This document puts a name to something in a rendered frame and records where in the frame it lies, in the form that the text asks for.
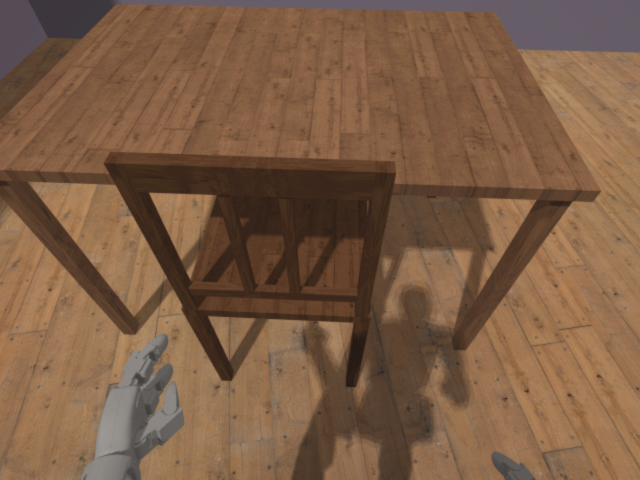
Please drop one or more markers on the left robot hand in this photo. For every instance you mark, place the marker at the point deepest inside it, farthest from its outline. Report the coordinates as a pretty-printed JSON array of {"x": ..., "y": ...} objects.
[{"x": 133, "y": 400}]

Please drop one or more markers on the right robot hand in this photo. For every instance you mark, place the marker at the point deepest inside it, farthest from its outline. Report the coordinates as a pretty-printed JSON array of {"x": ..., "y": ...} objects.
[{"x": 510, "y": 469}]

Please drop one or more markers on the chair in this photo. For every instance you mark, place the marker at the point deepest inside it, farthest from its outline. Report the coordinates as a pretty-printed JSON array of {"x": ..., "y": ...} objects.
[{"x": 288, "y": 238}]

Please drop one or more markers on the table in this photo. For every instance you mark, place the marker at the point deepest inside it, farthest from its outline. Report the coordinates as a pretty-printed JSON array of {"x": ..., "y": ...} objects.
[{"x": 446, "y": 95}]

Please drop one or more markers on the left robot forearm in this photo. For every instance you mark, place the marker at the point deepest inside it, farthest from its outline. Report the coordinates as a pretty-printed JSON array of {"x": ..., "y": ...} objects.
[{"x": 112, "y": 467}]

